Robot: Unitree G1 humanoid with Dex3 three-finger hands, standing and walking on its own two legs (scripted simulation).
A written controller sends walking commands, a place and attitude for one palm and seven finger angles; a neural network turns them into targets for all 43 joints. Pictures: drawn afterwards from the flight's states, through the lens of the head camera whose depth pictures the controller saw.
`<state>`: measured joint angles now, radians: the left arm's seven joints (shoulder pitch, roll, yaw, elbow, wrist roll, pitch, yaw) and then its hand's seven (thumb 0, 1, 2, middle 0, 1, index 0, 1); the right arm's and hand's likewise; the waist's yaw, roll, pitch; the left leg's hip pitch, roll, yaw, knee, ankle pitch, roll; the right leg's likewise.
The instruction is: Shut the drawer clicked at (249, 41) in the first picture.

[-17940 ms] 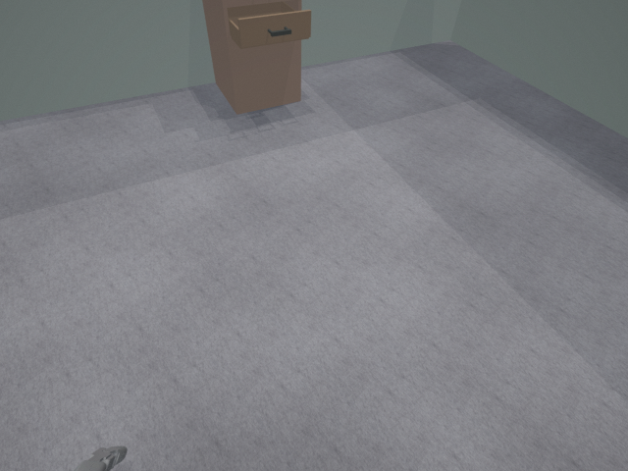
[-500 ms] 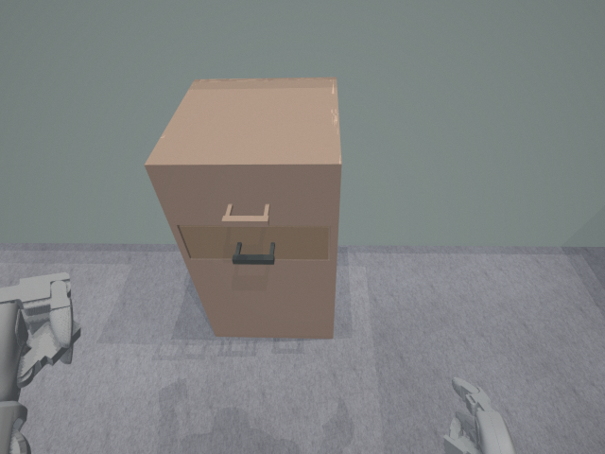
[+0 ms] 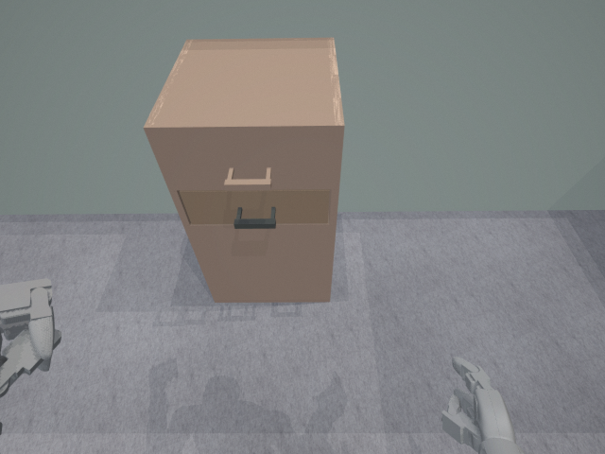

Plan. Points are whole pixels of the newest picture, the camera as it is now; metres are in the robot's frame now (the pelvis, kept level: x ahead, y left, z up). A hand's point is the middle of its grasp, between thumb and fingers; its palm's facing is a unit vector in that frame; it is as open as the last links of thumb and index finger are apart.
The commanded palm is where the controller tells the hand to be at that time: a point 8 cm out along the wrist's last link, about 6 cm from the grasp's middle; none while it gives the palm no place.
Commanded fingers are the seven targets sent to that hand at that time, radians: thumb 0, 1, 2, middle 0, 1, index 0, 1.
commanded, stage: step back with the hand held close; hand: left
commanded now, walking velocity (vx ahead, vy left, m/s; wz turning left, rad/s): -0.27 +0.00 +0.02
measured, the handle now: (255, 217) +0.70 +0.18 -0.25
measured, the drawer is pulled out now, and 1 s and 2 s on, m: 0.00 0.00 0.00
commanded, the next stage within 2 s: stop stepping back and stand still in 0.70 s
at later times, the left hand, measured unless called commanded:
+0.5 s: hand (10, 422) +0.12 +0.24 +0.16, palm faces +0.39 -0.80 -0.44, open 3.2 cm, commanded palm +0.04 +0.28 +0.18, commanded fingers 0.00 0.90 0.90 -1.40 -1.60 -1.40 -1.60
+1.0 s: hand out of the picture +0.04 +0.21 +0.18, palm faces +0.31 -0.84 -0.45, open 3.3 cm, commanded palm -0.03 +0.26 +0.18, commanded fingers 0.00 0.90 0.90 -1.40 -1.60 -1.40 -1.60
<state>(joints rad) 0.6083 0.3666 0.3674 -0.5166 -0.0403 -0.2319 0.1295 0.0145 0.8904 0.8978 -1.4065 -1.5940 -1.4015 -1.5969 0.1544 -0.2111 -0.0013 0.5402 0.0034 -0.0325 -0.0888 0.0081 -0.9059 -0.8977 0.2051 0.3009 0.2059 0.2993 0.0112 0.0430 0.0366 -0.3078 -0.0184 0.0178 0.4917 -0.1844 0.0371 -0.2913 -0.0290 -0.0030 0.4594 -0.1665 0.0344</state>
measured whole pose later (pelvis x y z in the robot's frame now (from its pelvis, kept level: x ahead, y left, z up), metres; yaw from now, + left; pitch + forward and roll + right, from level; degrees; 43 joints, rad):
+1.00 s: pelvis -0.17 -0.02 -0.01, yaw -1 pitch -2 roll -2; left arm 0.56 0.44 0.41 -0.60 -0.06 -0.23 0.13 0.01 0.89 0.90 -1.41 -1.59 -1.40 -1.60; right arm 0.15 -0.15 0.02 0.55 -0.02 -0.12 -0.04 0.01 -0.90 -0.90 0.21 0.30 0.21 0.30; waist -0.05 -0.02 0.05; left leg -0.41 0.07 0.10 0.40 -0.01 0.03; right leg -0.29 0.05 -0.05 0.76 -0.54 -0.01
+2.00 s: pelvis -0.23 -0.03 -0.01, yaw +3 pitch -2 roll +1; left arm 0.28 0.20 0.04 0.76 0.03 0.03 0.04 0.02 0.90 0.90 -1.11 -1.36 -1.10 -1.29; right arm 0.21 -0.18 0.01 0.87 -0.03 0.02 0.00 0.00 -0.91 -0.90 0.20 0.30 0.20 0.30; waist -0.02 -0.02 0.07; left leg -0.31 0.01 -0.02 0.60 -0.25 -0.02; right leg -0.33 0.02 -0.08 0.60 -0.24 -0.07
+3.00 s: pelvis -0.19 -0.01 +0.01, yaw +1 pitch -2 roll +0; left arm 0.15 0.23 0.03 1.13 0.01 -0.02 0.02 0.01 0.91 0.90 -0.20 -0.30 -0.20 -0.30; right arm 0.19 -0.25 -0.02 1.12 -0.02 -0.01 -0.02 0.00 -0.91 -0.90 0.20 0.30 0.20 0.30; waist -0.01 0.03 0.07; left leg -0.13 0.01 0.03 0.35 -0.19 0.00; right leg -0.17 0.03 -0.03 0.36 -0.17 -0.04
